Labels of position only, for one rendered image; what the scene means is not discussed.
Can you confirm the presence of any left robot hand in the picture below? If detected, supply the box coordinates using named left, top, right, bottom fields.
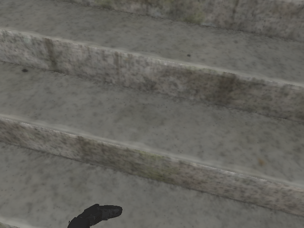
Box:
left=67, top=203, right=123, bottom=228

